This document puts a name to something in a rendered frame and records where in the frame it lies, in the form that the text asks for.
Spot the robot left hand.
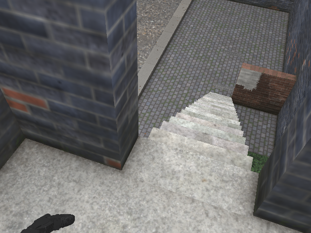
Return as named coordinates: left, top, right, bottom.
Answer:
left=20, top=214, right=75, bottom=233

